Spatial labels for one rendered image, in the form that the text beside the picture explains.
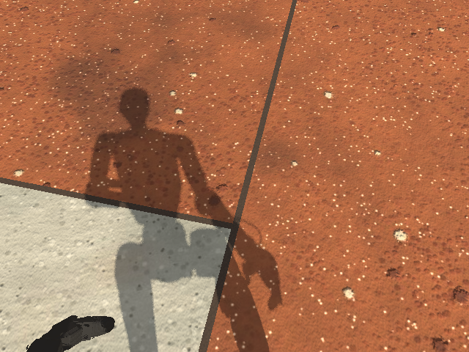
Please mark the left robot hand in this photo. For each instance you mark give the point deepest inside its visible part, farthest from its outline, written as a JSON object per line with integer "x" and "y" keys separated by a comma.
{"x": 70, "y": 332}

